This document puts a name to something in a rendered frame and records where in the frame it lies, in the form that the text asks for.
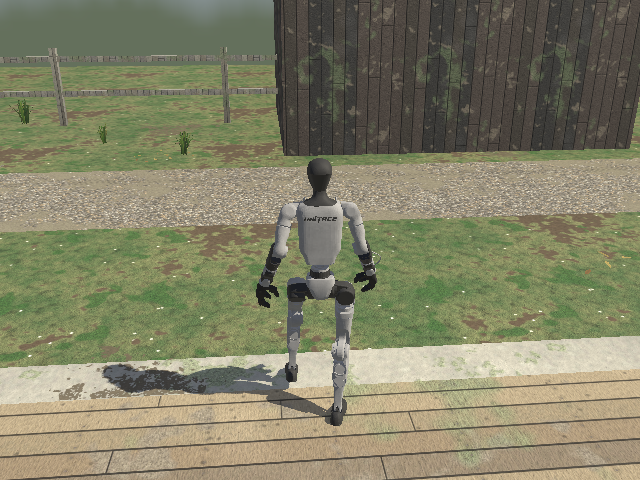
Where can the left robot hand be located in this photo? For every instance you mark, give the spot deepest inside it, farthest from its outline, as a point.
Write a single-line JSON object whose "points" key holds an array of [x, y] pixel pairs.
{"points": [[261, 293]]}

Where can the right robot hand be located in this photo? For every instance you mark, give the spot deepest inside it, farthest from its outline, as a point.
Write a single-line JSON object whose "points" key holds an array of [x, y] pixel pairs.
{"points": [[361, 277]]}

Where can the left robot thigh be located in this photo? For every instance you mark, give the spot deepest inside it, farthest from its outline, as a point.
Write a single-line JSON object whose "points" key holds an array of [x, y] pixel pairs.
{"points": [[296, 292]]}

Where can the left robot foot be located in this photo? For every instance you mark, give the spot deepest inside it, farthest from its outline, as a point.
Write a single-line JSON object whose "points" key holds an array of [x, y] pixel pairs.
{"points": [[291, 374]]}

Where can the robot left forearm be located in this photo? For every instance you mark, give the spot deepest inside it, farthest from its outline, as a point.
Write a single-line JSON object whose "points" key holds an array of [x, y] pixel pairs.
{"points": [[270, 269]]}

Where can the robot right forearm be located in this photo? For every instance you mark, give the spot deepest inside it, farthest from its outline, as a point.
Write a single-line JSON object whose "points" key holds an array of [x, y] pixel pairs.
{"points": [[367, 262]]}

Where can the robot right upper arm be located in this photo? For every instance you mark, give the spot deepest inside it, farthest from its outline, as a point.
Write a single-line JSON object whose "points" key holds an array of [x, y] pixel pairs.
{"points": [[351, 211]]}

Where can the robot left upper arm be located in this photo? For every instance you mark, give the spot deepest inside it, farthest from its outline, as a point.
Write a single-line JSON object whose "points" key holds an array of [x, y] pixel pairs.
{"points": [[287, 212]]}

